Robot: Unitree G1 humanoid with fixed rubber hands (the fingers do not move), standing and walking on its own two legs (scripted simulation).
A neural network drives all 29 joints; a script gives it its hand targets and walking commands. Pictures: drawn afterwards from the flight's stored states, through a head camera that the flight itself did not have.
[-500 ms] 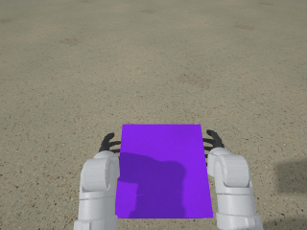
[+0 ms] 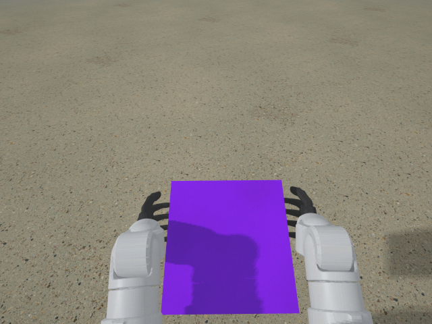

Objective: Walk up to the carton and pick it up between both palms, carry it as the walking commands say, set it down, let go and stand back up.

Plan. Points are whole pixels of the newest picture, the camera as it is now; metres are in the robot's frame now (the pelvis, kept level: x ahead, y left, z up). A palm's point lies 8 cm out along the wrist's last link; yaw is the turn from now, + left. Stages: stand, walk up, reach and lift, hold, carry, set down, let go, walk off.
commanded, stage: carry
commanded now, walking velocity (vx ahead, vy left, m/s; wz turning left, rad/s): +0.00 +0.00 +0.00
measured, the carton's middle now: (226, 252) +0.30 +0.00 -0.02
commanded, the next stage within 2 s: hold in 1.10 s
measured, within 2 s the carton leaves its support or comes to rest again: neither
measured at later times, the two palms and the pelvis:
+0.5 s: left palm (149, 244) +0.27 +0.13 +0.07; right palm (312, 237) +0.27 -0.15 +0.08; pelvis -0.02 -0.01 +0.00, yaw +0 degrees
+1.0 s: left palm (151, 249) +0.26 +0.13 +0.07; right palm (315, 243) +0.26 -0.15 +0.07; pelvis -0.02 -0.01 +0.00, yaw +0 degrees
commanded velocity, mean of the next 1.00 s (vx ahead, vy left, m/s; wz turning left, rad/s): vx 0.00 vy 0.00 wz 0.00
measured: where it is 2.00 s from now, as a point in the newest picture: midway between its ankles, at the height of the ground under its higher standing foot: outside the picture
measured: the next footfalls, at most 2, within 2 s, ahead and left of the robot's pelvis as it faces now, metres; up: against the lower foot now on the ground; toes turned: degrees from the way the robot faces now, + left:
none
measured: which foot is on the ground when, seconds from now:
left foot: down 0.00-1.00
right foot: down 0.00-1.00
